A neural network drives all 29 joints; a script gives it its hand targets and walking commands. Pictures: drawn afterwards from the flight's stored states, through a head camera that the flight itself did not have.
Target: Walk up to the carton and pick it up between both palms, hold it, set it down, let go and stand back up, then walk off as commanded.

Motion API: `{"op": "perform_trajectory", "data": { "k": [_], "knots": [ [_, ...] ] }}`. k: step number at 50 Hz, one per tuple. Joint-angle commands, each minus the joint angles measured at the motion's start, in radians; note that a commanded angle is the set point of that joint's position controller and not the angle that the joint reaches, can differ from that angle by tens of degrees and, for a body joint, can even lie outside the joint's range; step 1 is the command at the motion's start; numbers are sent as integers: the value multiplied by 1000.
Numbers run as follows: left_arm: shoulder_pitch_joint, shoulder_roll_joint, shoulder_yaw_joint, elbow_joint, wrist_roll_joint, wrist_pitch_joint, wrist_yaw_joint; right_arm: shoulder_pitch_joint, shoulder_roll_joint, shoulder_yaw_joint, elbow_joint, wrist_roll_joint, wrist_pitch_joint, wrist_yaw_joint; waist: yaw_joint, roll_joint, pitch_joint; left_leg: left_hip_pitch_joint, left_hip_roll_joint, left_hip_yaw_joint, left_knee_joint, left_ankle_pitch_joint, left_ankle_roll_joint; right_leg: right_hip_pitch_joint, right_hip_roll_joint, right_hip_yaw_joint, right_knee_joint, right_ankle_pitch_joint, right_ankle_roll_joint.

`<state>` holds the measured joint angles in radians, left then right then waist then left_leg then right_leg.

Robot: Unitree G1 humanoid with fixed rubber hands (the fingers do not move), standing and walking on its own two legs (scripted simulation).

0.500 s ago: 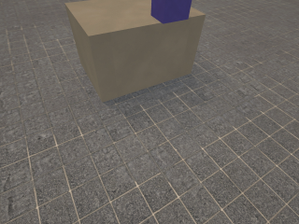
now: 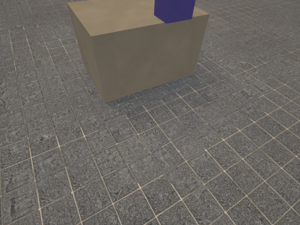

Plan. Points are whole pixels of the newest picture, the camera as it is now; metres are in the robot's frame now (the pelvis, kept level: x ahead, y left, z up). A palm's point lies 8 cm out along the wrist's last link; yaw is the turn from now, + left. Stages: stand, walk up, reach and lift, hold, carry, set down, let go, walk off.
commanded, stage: walk up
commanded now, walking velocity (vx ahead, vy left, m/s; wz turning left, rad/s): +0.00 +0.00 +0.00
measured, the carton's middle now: out of the picture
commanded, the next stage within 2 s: none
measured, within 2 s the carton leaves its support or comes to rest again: neither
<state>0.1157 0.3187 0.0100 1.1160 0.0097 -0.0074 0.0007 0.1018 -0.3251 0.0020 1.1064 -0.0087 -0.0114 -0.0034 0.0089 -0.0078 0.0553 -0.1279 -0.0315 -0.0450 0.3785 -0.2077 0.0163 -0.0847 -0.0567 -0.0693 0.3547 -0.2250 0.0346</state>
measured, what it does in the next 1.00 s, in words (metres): walks ahead, turning left: right foot, then left foot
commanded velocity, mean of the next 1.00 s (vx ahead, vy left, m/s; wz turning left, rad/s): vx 0.00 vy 0.00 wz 0.00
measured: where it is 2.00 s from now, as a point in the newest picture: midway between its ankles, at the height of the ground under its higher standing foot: (179, 159)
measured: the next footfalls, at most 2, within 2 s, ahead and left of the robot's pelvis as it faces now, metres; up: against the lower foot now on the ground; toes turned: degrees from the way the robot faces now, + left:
right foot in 0.44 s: +0.18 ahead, -0.20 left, +0.00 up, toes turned +7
left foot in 0.86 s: +0.34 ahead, +0.02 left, +0.00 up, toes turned +28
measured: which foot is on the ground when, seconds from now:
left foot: down 0.00-0.48, up 0.50-0.84, down 0.86-1.00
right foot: down 0.00-0.18, up 0.20-0.42, down 0.44-0.92, up 0.94-1.00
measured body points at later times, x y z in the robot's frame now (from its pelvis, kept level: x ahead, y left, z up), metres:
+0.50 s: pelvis +0.07 -0.09 -0.03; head +0.08 -0.08 +0.42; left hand +0.17 +0.26 -0.12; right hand +0.12 -0.44 -0.13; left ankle +0.00 +0.10 -0.74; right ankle +0.14 -0.20 -0.75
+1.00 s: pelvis +0.27 -0.13 -0.05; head +0.29 -0.10 +0.40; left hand +0.16 +0.17 -0.18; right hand +0.53 -0.38 -0.12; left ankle +0.31 +0.00 -0.75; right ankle +0.22 -0.25 -0.65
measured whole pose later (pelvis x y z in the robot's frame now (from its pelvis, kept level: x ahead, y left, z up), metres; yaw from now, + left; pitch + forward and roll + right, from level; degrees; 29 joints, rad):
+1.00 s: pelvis +0.27 -0.13 -0.05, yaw +22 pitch -2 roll +3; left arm 0.37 0.42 0.09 0.84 0.03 0.02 -0.07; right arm 0.19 -0.41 -0.06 0.82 0.02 -0.09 -0.04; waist 0.06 -0.11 0.09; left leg -0.45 0.00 0.12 0.76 -0.28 0.05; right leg -0.42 -0.03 -0.01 1.37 -0.46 0.03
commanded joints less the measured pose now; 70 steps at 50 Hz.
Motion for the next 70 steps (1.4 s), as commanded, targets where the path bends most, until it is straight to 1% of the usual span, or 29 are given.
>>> {"op": "perform_trajectory", "data": {
  "k": [1,6,7,8,10,18,20,22,23,24,25,27,31,35,39,42,43,44,45,46,49,53,57,60,61,62,63,66,70],
  "knots": [
    [-37,220,35,-67,1,-24,10,-45,-226,-41,-54,1,-24,-14,5,11,-82,-10,144,-91,-64,300,8,31,-95,69,-53,175,-46],
    [-30,229,41,-66,-7,-18,12,-36,-231,-40,-54,4,-24,-14,10,15,-56,-20,141,-89,-68,284,9,17,-95,75,-68,140,-50],
    [-46,369,145,-193,43,-22,-35,121,-368,-124,-107,-15,-37,-4,-14,-35,-118,-57,156,-267,-74,-293,87,-40,-27,3,135,-339,-83],
    [-88,345,150,-209,55,-12,-51,176,-394,-136,-91,-29,-45,3,-36,41,-22,-57,212,-465,-187,-564,112,-207,25,31,268,-474,-82],
    [-131,260,142,-274,64,-10,-76,226,-391,-166,-126,-29,-74,-10,-53,70,2,107,331,-677,-195,-562,231,-556,0,188,552,-348,-74],
    [-180,290,158,-348,50,-28,-108,171,-377,-154,-248,-23,-110,-21,-21,194,24,-24,289,-488,-130,-269,232,-516,-63,225,435,-248,-42],
    [-113,303,171,-328,46,-24,-116,121,-388,-154,-275,-30,-108,-17,23,190,-12,-162,252,-422,-94,-281,208,-316,-37,191,376,-230,-50],
    [91,327,198,-273,39,-23,-108,20,-369,-140,-298,-37,-101,-17,147,147,-44,-437,157,-267,60,-368,130,84,-9,120,201,-77,-53],
    [245,376,222,-224,47,-27,-95,37,-289,-116,-309,-49,-97,-22,218,-19,-83,-674,62,-185,318,-490,92,339,1,165,163,-186,-70],
    [306,472,241,-238,52,-36,-84,97,-198,-85,-313,-45,-96,-30,243,-368,-61,-801,-127,-34,734,-461,43,289,-264,611,-133,-697,-116],
    [166,492,235,-305,36,-38,-84,155,-291,-98,-307,-23,-91,-44,129,-286,-45,-737,-15,-24,866,-386,32,120,-425,850,-277,-871,-215],
    [46,430,209,-345,30,-37,-79,163,-349,-109,-248,6,-97,-27,70,-60,98,-679,75,-64,868,-220,37,-88,-346,676,-248,-740,-182],
    [44,344,182,-363,32,-43,-76,255,-346,-114,-205,16,-92,3,37,-168,61,-531,126,9,708,-133,-3,-93,-208,303,-162,-348,-192],
    [111,354,185,-373,39,-38,-83,132,-337,-111,-252,3,-81,15,78,-116,139,-567,137,53,544,-152,-10,-107,-263,290,-194,-325,-247],
    [133,338,177,-395,42,-40,-86,76,-306,-102,-285,8,-83,16,73,-83,123,-455,116,135,371,-41,16,-101,-228,165,-154,14,-179],
    [127,308,147,-422,23,-31,-78,242,-305,-117,-254,-3,-86,-1,-39,23,2,-51,3,225,224,14,47,-220,-132,-13,186,457,-119],
    [156,284,139,-428,10,-30,-70,375,-326,-134,-223,-18,-83,-15,-103,77,-84,161,11,182,194,27,86,-305,-108,-59,407,532,-72],
    [185,264,131,-449,2,-32,-66,492,-408,-161,-207,-28,-79,-32,-177,144,-176,398,146,-62,160,-129,197,-546,-32,-106,678,461,15],
    [221,305,141,-456,-6,-27,-64,529,-503,-197,-243,-17,-71,-44,-195,277,-305,513,473,-660,44,-214,410,-736,93,-31,1106,-120,74],
    [183,383,143,-459,-6,-19,-55,442,-481,-192,-266,34,-73,-64,-158,102,-343,462,576,-803,-24,-237,442,-752,13,184,1187,-312,58],
    [139,359,142,-445,22,-34,-60,261,-413,-157,-316,41,-100,-81,-51,-78,-142,124,477,-436,24,9,314,-697,-83,181,1067,-224,-15],
    [230,329,151,-400,21,6,-103,98,-446,-157,-338,-9,-127,-54,25,148,-6,-336,331,-140,-8,-256,249,-443,-150,144,744,-221,-35],
    [260,334,179,-368,29,15,-130,8,-500,-173,-334,-25,-129,-49,73,209,-10,-517,315,-132,0,-521,216,-265,-124,49,548,-112,-50],
    [476,389,236,-275,44,10,-115,-15,-383,-137,-334,-52,-102,-49,201,-97,-78,-774,132,85,453,-706,118,92,26,-44,407,-266,-55],
    [534,461,243,-301,58,2,-101,-33,-297,-116,-368,-31,-99,-53,259,-411,-43,-876,-47,192,876,-613,52,13,-195,382,17,-715,-143],
    [304,525,228,-384,30,-10,-93,-33,-309,-110,-374,-13,-98,-66,146,-364,8,-879,-9,3,1010,-460,37,-146,-386,835,-273,-907,-283],
    [132,518,224,-449,24,-12,-89,31,-376,-119,-335,2,-105,-62,69,-189,68,-845,83,-19,1007,-339,28,-198,-403,861,-279,-922,-330],
    [119,445,193,-426,38,-14,-68,124,-396,-126,-247,6,-120,-53,44,-156,89,-682,144,40,829,-351,20,-299,-306,512,-15,-592,-325],
    [97,398,180,-427,39,-11,-69,263,-351,-121,-211,7,-133,-42,-12,-189,21,-356,71,114,480,-252,44,-410,-267,300,173,-247,-307]
  ]
}}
